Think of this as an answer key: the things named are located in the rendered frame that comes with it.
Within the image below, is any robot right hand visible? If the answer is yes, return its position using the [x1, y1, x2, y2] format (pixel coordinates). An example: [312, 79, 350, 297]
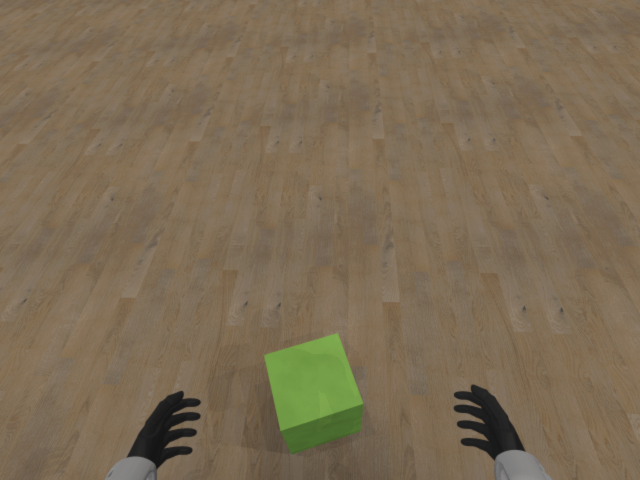
[454, 385, 526, 461]

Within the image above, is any robot left hand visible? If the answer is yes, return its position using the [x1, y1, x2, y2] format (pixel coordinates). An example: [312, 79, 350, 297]
[127, 391, 201, 469]

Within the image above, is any robot left forearm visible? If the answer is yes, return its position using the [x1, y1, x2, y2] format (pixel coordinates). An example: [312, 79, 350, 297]
[105, 456, 157, 480]

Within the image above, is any robot right forearm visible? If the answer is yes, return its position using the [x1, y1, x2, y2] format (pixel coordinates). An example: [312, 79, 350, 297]
[494, 450, 553, 480]

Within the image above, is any carton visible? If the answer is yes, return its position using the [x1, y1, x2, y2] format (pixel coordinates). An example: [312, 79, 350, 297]
[264, 333, 363, 454]

